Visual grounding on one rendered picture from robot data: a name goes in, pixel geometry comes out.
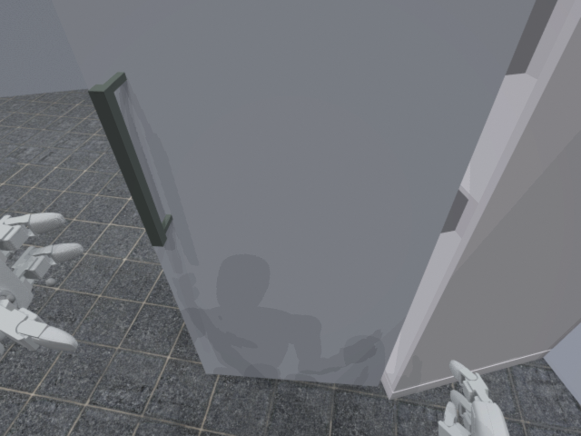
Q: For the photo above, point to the fridge door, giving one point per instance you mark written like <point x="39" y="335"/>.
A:
<point x="309" y="152"/>

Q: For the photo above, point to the robot right hand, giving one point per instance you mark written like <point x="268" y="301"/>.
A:
<point x="482" y="417"/>

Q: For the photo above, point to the handle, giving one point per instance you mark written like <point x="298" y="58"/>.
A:
<point x="111" y="118"/>

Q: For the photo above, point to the robot left hand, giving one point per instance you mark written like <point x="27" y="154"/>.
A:
<point x="16" y="322"/>

